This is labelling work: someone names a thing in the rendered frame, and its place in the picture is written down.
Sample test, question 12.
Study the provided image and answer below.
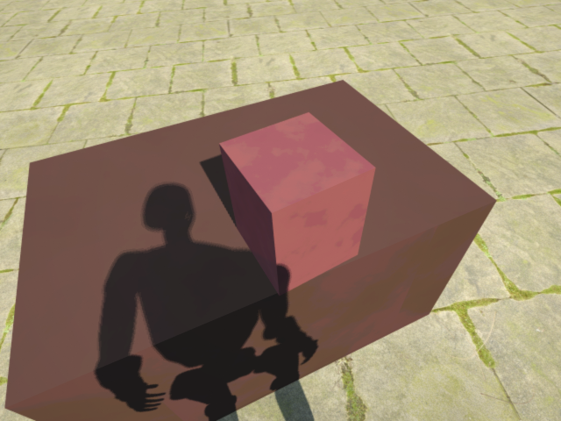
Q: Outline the carton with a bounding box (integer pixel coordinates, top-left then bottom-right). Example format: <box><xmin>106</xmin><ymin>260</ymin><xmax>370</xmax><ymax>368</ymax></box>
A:
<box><xmin>219</xmin><ymin>112</ymin><xmax>376</xmax><ymax>296</ymax></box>

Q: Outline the pedestal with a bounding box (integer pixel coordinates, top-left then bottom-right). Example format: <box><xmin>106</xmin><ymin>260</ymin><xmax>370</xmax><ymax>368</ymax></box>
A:
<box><xmin>4</xmin><ymin>80</ymin><xmax>497</xmax><ymax>421</ymax></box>

